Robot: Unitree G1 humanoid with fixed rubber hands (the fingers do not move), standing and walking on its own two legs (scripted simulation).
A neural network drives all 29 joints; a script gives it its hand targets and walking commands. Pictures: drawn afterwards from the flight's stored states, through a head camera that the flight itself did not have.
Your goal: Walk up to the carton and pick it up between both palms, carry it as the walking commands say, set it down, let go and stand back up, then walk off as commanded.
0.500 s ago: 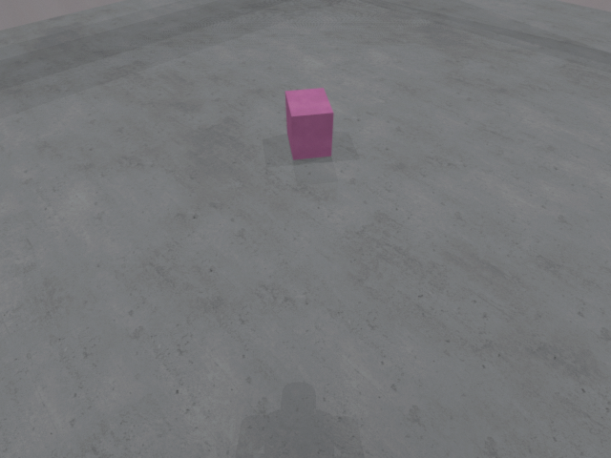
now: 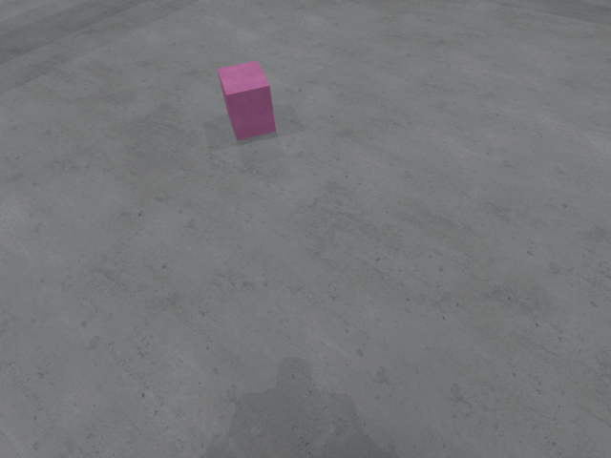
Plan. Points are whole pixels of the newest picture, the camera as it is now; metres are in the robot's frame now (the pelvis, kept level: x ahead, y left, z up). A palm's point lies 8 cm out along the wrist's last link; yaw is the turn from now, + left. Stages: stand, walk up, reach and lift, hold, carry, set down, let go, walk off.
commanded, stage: walk off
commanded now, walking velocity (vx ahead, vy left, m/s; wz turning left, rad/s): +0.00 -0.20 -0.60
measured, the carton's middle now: (247, 100) +1.85 +0.38 -0.63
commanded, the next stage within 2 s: stand in 1.98 s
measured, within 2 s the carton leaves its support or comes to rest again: neither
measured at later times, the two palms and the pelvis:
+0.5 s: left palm out of the picture +0.11 +0.14 -0.14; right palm out of the picture -0.03 -0.34 -0.10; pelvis -0.01 -0.08 +0.01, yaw -14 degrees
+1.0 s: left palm out of the picture +0.12 -0.05 -0.11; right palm out of the picture -0.11 -0.51 -0.13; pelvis -0.06 -0.24 +0.01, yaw -30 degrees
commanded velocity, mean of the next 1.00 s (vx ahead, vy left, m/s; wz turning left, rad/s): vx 0.00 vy -0.20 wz -0.60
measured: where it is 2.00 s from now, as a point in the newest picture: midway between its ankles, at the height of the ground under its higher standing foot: outside the picture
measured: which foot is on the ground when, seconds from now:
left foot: down 0.00-0.02, up 0.04-0.34, down 0.36-0.78, up 0.80-1.00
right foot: up 0.00-0.00, down 0.02-0.36, up 0.38-0.76, down 0.78-1.00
